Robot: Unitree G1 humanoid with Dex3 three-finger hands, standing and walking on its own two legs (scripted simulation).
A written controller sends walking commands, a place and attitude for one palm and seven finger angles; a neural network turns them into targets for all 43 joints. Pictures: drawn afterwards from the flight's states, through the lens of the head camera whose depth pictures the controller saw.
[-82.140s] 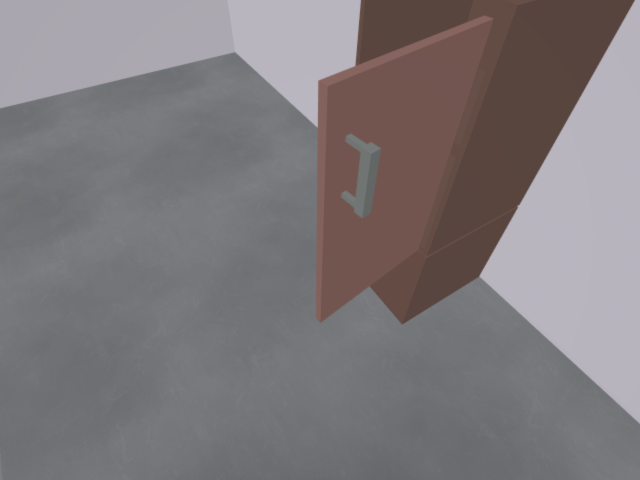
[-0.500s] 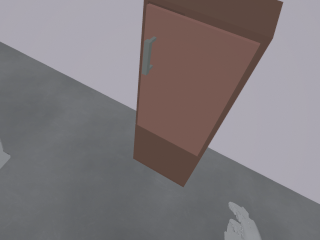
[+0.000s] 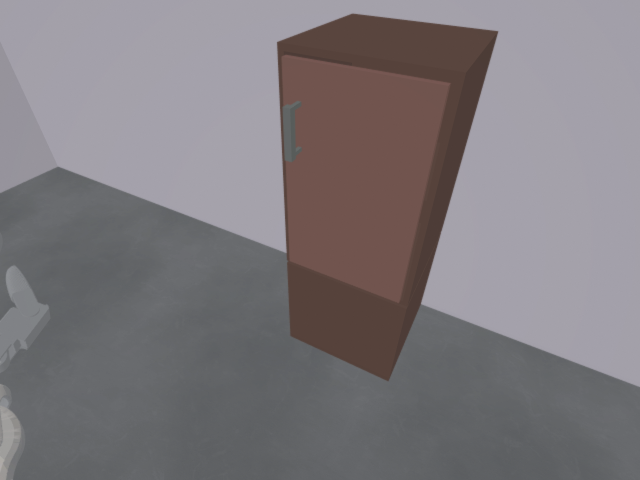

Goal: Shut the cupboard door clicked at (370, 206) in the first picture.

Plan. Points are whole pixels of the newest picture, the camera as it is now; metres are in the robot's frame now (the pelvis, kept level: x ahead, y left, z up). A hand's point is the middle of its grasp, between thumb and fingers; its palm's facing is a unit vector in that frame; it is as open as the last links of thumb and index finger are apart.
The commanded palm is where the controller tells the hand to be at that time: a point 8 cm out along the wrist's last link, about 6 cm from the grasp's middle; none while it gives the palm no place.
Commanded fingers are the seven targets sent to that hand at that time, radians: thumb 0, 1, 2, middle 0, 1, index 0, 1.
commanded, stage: stop stepping back and stand still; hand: left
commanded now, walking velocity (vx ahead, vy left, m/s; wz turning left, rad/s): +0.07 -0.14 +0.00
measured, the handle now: (293, 131) +0.82 +0.14 +0.10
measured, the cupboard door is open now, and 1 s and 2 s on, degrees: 0 0 0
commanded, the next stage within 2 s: let the arm hang, fingers relaxed in 0.38 s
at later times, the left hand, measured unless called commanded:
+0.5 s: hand (47, 359) +0.18 +0.29 +0.15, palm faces +0.47 -0.77 -0.44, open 7.4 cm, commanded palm none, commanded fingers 0.00 0.90 0.90 -0.20 -0.30 -0.20 -0.30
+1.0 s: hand out of the picture -0.01 +0.23 -0.16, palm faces +0.03 -0.97 -0.23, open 7.2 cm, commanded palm none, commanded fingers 0.00 0.90 0.90 -0.20 -0.30 -0.20 -0.30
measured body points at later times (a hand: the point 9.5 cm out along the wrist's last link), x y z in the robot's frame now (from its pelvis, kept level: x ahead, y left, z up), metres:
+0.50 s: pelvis -0.02 +0.01 +0.01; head -0.04 +0.00 +0.46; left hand +0.15 +0.33 +0.17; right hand +0.11 -0.24 -0.09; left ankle +0.03 +0.14 -0.69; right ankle -0.04 -0.07 -0.73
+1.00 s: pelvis -0.01 +0.04 +0.01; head -0.01 +0.04 +0.46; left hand -0.01 +0.28 -0.15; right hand +0.02 -0.20 -0.15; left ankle +0.05 +0.16 -0.73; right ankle -0.04 -0.07 -0.73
